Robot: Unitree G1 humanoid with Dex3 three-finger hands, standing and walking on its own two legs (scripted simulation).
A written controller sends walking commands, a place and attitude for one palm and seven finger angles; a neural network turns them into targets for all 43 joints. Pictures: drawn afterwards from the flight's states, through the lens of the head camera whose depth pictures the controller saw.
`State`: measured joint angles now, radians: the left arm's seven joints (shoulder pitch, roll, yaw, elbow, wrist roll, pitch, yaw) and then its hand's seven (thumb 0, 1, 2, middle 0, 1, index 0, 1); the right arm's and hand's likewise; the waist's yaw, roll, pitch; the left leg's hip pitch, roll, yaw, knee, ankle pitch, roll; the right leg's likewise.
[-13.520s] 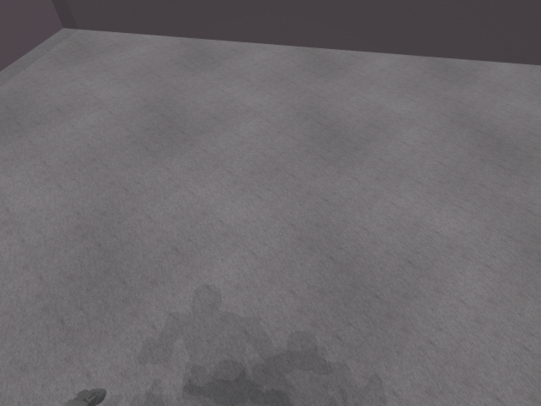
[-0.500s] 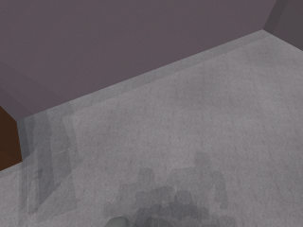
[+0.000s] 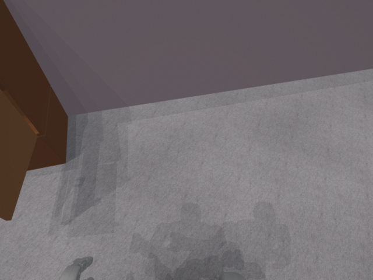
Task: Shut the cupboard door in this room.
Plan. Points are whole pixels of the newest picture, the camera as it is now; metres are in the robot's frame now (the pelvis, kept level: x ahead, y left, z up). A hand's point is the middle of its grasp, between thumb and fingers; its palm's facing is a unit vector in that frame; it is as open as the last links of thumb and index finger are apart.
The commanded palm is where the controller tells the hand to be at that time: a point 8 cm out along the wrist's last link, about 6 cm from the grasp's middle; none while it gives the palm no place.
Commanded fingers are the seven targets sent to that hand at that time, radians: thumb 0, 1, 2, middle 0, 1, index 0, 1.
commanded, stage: turn to face it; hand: left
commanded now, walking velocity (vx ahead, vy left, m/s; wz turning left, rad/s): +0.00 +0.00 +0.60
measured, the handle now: out of the picture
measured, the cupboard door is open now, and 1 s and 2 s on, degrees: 83 83 83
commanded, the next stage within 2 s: take the last steps up to it in 1.06 s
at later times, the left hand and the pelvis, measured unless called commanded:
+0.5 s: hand out of the picture -0.04 +0.15 -0.15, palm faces +0.34 -0.90 -0.27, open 7.4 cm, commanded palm none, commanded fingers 0.00 0.90 0.90 -0.20 -0.30 -0.20 -0.30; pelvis -0.03 -0.06 +0.00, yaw +20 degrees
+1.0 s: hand out of the picture -0.09 +0.21 -0.16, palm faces +0.55 -0.79 -0.26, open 7.4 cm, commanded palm none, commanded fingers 0.00 0.90 0.90 -0.20 -0.30 -0.20 -0.30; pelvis -0.05 -0.02 +0.00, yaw +33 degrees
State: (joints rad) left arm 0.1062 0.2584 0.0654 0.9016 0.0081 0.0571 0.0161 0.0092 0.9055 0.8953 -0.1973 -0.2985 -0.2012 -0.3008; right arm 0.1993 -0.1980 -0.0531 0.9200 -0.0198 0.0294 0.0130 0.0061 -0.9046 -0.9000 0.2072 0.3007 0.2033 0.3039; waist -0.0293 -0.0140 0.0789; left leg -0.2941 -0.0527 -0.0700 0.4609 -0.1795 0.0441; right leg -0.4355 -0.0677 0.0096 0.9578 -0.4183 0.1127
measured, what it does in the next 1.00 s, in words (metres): steps on the spot, turning left: right foot, then left foot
